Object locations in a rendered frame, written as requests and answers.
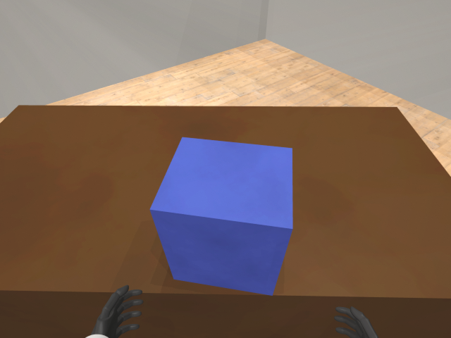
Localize pedestal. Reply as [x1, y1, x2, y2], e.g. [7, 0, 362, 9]
[0, 105, 451, 338]

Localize robot right hand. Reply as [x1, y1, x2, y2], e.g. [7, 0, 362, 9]
[334, 306, 378, 338]

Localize robot left hand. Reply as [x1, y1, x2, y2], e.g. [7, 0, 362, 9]
[91, 285, 143, 338]

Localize carton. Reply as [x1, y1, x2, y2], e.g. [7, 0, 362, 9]
[150, 137, 293, 296]

